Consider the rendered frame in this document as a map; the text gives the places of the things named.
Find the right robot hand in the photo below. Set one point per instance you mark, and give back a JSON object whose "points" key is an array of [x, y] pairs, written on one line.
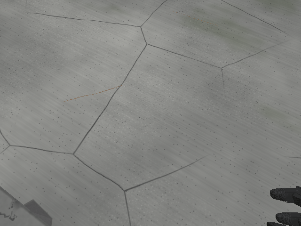
{"points": [[289, 195]]}

